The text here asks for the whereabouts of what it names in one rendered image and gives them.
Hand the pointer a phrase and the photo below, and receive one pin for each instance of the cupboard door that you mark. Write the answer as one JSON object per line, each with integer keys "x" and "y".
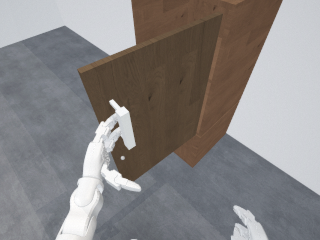
{"x": 162, "y": 83}

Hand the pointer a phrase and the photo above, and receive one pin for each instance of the left robot forearm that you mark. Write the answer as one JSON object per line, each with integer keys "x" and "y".
{"x": 85, "y": 203}

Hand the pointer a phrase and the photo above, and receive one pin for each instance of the handle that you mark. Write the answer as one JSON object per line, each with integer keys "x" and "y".
{"x": 124, "y": 121}

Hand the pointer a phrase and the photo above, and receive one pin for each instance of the left robot hand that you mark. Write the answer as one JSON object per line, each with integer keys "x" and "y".
{"x": 98, "y": 153}

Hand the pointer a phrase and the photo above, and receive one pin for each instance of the right robot hand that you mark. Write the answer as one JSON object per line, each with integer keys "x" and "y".
{"x": 254, "y": 230}

